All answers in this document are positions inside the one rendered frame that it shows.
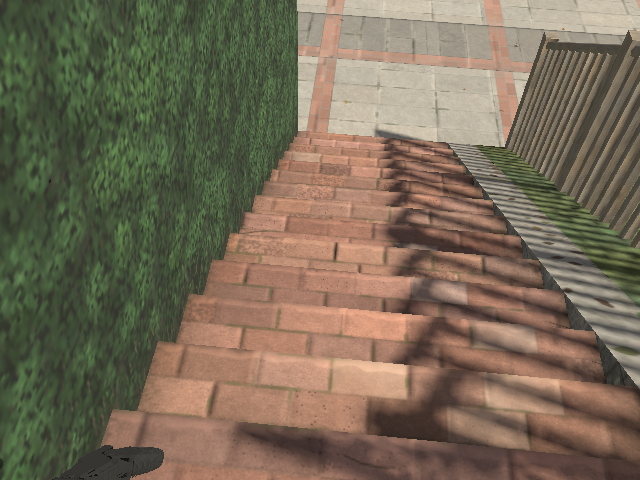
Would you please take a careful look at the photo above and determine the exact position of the left robot hand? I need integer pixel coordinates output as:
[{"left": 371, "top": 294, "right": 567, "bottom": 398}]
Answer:
[{"left": 52, "top": 445, "right": 164, "bottom": 480}]

